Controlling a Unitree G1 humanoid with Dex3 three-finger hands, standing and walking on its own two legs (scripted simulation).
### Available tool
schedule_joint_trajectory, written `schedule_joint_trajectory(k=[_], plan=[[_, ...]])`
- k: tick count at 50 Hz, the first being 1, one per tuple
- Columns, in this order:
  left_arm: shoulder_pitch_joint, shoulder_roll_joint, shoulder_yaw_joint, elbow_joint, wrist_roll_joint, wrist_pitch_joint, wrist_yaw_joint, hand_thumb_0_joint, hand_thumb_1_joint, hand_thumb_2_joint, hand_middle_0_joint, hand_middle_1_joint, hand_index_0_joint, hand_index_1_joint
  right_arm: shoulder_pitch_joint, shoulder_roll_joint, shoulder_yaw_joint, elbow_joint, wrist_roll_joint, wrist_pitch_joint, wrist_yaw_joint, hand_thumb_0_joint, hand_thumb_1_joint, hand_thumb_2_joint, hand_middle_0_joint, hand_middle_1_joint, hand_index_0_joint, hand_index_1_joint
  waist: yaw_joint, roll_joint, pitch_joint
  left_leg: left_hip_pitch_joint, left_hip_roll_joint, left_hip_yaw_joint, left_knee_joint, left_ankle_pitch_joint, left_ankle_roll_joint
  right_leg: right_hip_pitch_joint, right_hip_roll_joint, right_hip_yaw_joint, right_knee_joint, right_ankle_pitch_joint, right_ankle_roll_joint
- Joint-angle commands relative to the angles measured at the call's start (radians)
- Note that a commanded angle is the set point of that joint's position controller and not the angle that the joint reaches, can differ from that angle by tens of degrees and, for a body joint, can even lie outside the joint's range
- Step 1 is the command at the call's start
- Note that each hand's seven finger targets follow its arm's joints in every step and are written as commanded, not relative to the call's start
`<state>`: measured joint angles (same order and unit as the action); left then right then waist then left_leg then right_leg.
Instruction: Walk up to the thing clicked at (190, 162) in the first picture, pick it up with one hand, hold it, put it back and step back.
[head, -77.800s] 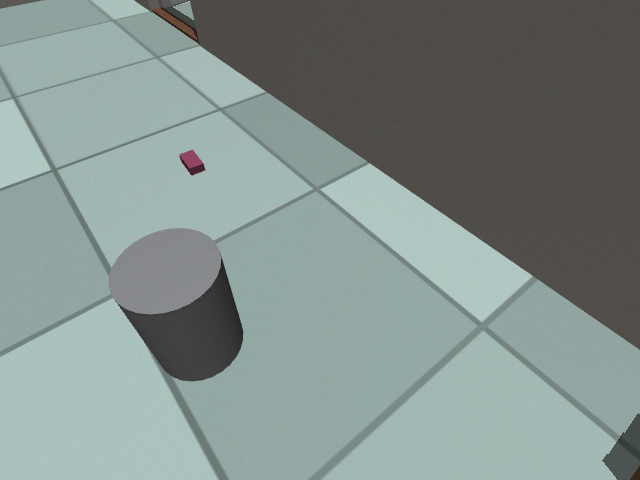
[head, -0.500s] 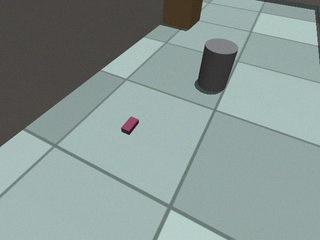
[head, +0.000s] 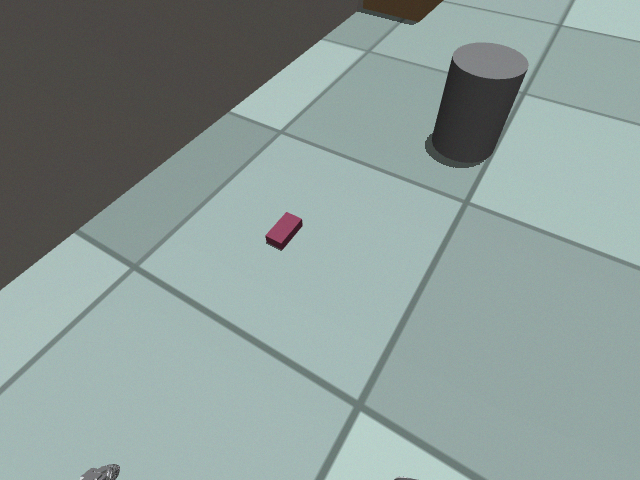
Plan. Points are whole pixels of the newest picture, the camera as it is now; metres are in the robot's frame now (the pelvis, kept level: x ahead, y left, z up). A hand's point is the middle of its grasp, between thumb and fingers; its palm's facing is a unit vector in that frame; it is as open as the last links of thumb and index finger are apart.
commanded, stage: step back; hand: left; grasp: from above
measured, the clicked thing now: (284, 230) +1.07 +0.20 -0.73
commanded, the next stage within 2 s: stand in 0.10 s
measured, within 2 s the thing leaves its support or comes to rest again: neither
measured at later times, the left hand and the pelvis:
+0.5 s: hand out of the picture +0.09 +0.26 -0.13, palm faces -0.02 -0.94 -0.33, open 7.4 cm; pelvis +0.01 +0.01 +0.03, yaw -1 degrees
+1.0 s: hand out of the picture +0.10 +0.24 -0.12, palm faces -0.05 -0.93 -0.35, open 7.4 cm; pelvis +0.02 -0.01 +0.03, yaw -1 degrees
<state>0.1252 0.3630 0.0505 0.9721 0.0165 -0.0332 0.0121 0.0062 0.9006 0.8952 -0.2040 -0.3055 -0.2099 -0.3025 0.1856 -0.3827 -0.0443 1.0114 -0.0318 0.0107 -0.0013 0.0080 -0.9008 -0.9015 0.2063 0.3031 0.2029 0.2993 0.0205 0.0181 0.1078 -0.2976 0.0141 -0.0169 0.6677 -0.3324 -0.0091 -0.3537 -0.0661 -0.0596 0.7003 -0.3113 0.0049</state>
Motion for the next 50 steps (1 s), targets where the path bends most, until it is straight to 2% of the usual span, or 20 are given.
schedule_joint_trajectory(k=[1, 2, 3, 4, 5, 6, 7, 8, 9, 11, 19, 20, 22, 24, 30, 38, 40, 44, 46, 50], plan=[[-0.050, 0.193, 0.040, -0.089, -0.022, -0.002, 0.018, 0.000, 0.900, 0.900, -0.200, -0.300, -0.200, -0.300, 0.004, -0.261, -0.065, -0.043, -0.004, -0.029, -0.016, 0.000, -0.900, -0.900, 0.200, 0.300, 0.200, 0.300, -0.019, 0.073, -0.193, 0.077, 0.201, -0.233, -0.225, 0.348, 0.118, 0.029, 0.007, 0.053, 0.043, 0.179, -0.031], [-0.046, 0.205, 0.046, -0.059, -0.026, 0.005, 0.022, 0.000, 0.900, 0.900, -0.200, -0.300, -0.200, -0.300, -0.072, -0.287, -0.062, -0.053, 0.008, -0.024, -0.012, 0.000, -0.900, -0.900, 0.200, 0.300, 0.200, 0.300, -0.005, 0.115, -0.165, -0.019, 0.261, -0.274, -0.233, 0.294, 0.195, 0.082, 0.059, 0.031, 0.053, -0.042, -0.028], [-0.020, 0.204, 0.040, -0.037, -0.019, 0.004, 0.022, 0.000, 0.900, 0.900, -0.200, -0.300, -0.200, -0.300, -0.117, -0.263, -0.058, -0.054, 0.008, -0.022, -0.011, 0.000, -0.900, -0.900, 0.200, 0.300, 0.200, 0.300, 0.014, 0.102, -0.144, -0.049, 0.260, -0.248, -0.217, 0.289, 0.203, 0.141, 0.050, 0.045, 0.002, -0.095, -0.031], [-0.018, 0.207, 0.038, -0.028, -0.015, 0.001, 0.019, 0.000, 0.900, 0.900, -0.200, -0.300, -0.200, -0.300, -0.122, -0.242, -0.051, -0.049, 0.006, -0.020, -0.010, 0.000, -0.900, -0.900, 0.200, 0.300, 0.200, 0.300, 0.018, 0.074, -0.145, -0.039, 0.212, -0.177, -0.189, 0.306, 0.168, 0.161, 0.036, 0.061, -0.066, 0.000, -0.035], [0.003, 0.169, 0.019, 0.005, -0.015, -0.002, 0.006, 0.000, 0.900, 0.900, -0.200, -0.300, -0.200, -0.300, -0.091, -0.195, -0.032, -0.049, 0.018, -0.033, -0.006, 0.000, -0.900, -0.900, 0.200, 0.300, 0.200, 0.300, 0.020, 0.022, -0.177, -0.034, 0.156, -0.171, -0.204, 0.245, 0.101, 0.229, -0.023, 0.112, -0.145, 0.145, -0.050], [0.010, 0.190, 0.019, 0.013, -0.012, -0.008, 0.000, 0.000, 0.900, 0.900, -0.200, -0.300, -0.200, -0.300, -0.084, -0.183, -0.027, -0.043, 0.024, -0.042, -0.008, 0.000, -0.900, -0.900, 0.200, 0.300, 0.200, 0.300, 0.007, 0.012, -0.194, 0.011, 0.117, -0.122, -0.181, 0.262, 0.060, 0.246, -0.063, 0.134, -0.162, 0.295, -0.062], [-0.004, 0.206, 0.018, 0.015, -0.011, -0.011, 0.000, 0.000, 0.900, 0.900, -0.200, -0.300, -0.200, -0.300, -0.068, -0.182, -0.025, -0.031, 0.027, -0.047, -0.009, 0.000, -0.900, -0.900, 0.200, 0.300, 0.200, 0.300, -0.007, 0.022, -0.211, 0.037, 0.097, -0.102, -0.184, 0.276, 0.041, 0.257, -0.079, 0.150, -0.167, 0.351, -0.069], [-0.019, 0.210, 0.017, 0.019, -0.015, -0.012, -0.002, 0.000, 0.900, 0.900, -0.200, -0.300, -0.200, -0.300, -0.068, -0.198, -0.027, -0.017, 0.025, -0.052, -0.011, 0.000, -0.900, -0.900, 0.200, 0.300, 0.200, 0.300, -0.010, 0.035, -0.200, 0.068, 0.102, -0.102, -0.215, 0.307, 0.046, 0.228, -0.067, 0.141, -0.157, 0.370, -0.060], [-0.036, 0.201, 0.008, 0.027, -0.019, -0.005, -0.004, 0.000, 0.900, 0.900, -0.200, -0.300, -0.200, -0.300, -0.091, -0.204, -0.024, -0.007, 0.023, -0.053, -0.010, 0.000, -0.900, -0.900, 0.200, 0.300, 0.200, 0.300, -0.005, 0.052, -0.164, 0.076, 0.117, -0.118, -0.248, 0.307, 0.046, 0.199, -0.046, 0.124, -0.171, 0.308, -0.052], [-0.063, 0.191, -0.002, 0.036, -0.024, 0.000, -0.006, 0.000, 0.900, 0.900, -0.200, -0.300, -0.200, -0.300, -0.122, -0.215, -0.022, -0.001, 0.019, -0.057, -0.010, 0.000, -0.900, -0.900, 0.200, 0.300, 0.200, 0.300, -0.001, 0.060, -0.133, 0.073, 0.145, -0.144, -0.286, 0.332, 0.054, 0.220, -0.032, 0.107, -0.205, 0.265, -0.035], [-0.080, 0.198, -0.014, 0.087, -0.014, -0.006, -0.012, 0.000, 0.900, 0.900, -0.200, -0.300, -0.200, -0.300, -0.150, -0.185, -0.014, 0.027, 0.028, -0.050, -0.003, 0.000, -0.900, -0.900, 0.200, 0.300, 0.200, 0.300, -0.017, 0.016, -0.105, 0.143, 0.118, -0.096, -0.369, 0.263, 0.026, 0.239, -0.051, 0.125, -0.342, 0.238, -0.025], [-0.081, 0.200, -0.012, 0.088, -0.013, -0.008, -0.011, 0.000, 0.900, 0.900, -0.200, -0.300, -0.200, -0.300, -0.151, -0.183, -0.016, 0.026, 0.026, -0.049, -0.003, 0.000, -0.900, -0.900, 0.200, 0.300, 0.200, 0.300, -0.018, 0.016, -0.134, 0.178, 0.117, -0.084, -0.362, 0.292, 0.027, 0.249, -0.058, 0.127, -0.346, 0.270, -0.025], [-0.080, 0.197, -0.017, 0.098, -0.013, -0.009, -0.010, 0.000, 0.900, 0.900, -0.200, -0.300, -0.200, -0.300, -0.156, -0.180, -0.014, 0.034, 0.028, -0.048, -0.001, 0.000, -0.900, -0.900, 0.200, 0.300, 0.200, 0.300, -0.020, 0.011, -0.122, 0.179, 0.116, -0.083, -0.375, 0.284, 0.024, 0.244, -0.059, 0.126, -0.365, 0.255, -0.022], [-0.082, 0.203, -0.015, 0.100, -0.013, -0.013, -0.009, 0.000, 0.900, 0.900, -0.200, -0.300, -0.200, -0.300, -0.162, -0.174, -0.013, 0.036, 0.028, -0.048, 0.000, 0.000, -0.900, -0.900, 0.200, 0.300, 0.200, 0.300, -0.021, -0.008, -0.144, 0.202, 0.114, -0.071, -0.371, 0.308, 0.023, 0.258, -0.067, 0.128, -0.374, 0.300, -0.019], [-0.088, 0.206, -0.015, 0.110, -0.008, -0.015, -0.006, 0.000, 0.900, 0.900, -0.200, -0.300, -0.200, -0.300, -0.174, -0.167, -0.010, 0.047, 0.026, -0.039, 0.005, 0.000, -0.900, -0.900, 0.200, 0.300, 0.200, 0.300, -0.024, -0.032, -0.126, 0.212, 0.107, -0.062, -0.392, 0.219, 0.018, 0.223, -0.071, 0.137, -0.420, 0.224, -0.016], [-0.082, 0.219, -0.014, 0.111, -0.008, -0.013, -0.007, 0.000, 0.900, 0.900, -0.200, -0.300, -0.200, -0.300, -0.152, -0.160, -0.005, 0.065, 0.021, -0.034, 0.013, 0.000, -0.900, -0.900, 0.200, 0.300, 0.200, 0.300, -0.020, -0.055, -0.097, 0.175, 0.097, -0.054, -0.389, 0.144, 0.014, 0.188, -0.073, 0.166, -0.475, 0.045, -0.018], [-0.086, 0.226, -0.011, 0.107, -0.008, -0.014, -0.006, 0.000, 0.900, 0.900, -0.200, -0.300, -0.200, -0.300, -0.138, -0.161, -0.005, 0.066, 0.022, -0.034, 0.013, 0.000, -0.900, -0.900, 0.200, 0.300, 0.200, 0.300, -0.026, -0.057, -0.115, 0.183, 0.100, -0.052, -0.385, 0.164, 0.016, 0.199, -0.078, 0.174, -0.475, 0.067, -0.020], [-0.081, 0.216, -0.010, 0.103, -0.013, -0.016, -0.007, 0.000, 0.900, 0.900, -0.200, -0.300, -0.200, -0.300, -0.131, -0.172, -0.004, 0.070, 0.018, -0.041, 0.007, 0.000, -0.900, -0.900, 0.200, 0.300, 0.200, 0.300, -0.021, -0.020, -0.157, 0.183, 0.112, -0.055, -0.389, 0.241, 0.012, 0.258, -0.071, 0.147, -0.420, 0.267, -0.024], [-0.074, 0.216, -0.011, 0.106, -0.012, -0.014, -0.007, 0.000, 0.900, 0.900, -0.200, -0.300, -0.200, -0.300, -0.124, -0.166, -0.001, 0.076, 0.020, -0.040, 0.007, 0.000, -0.900, -0.900, 0.200, 0.300, 0.200, 0.300, -0.019, -0.030, -0.149, 0.180, 0.114, -0.054, -0.395, 0.223, 0.010, 0.255, -0.070, 0.146, -0.420, 0.234, -0.022], [-0.077, 0.218, -0.010, 0.107, -0.012, -0.008, -0.007, 0.000, 0.900, 0.900, -0.200, -0.300, -0.200, -0.300, -0.116, -0.166, 0.001, 0.077, 0.020, -0.038, 0.004, 0.000, -0.900, -0.900, 0.200, 0.300, 0.200, 0.300, -0.019, -0.035, -0.139, 0.176, 0.115, -0.054, -0.398, 0.234, 0.007, 0.251, -0.068, 0.143, -0.419, 0.241, -0.024]])
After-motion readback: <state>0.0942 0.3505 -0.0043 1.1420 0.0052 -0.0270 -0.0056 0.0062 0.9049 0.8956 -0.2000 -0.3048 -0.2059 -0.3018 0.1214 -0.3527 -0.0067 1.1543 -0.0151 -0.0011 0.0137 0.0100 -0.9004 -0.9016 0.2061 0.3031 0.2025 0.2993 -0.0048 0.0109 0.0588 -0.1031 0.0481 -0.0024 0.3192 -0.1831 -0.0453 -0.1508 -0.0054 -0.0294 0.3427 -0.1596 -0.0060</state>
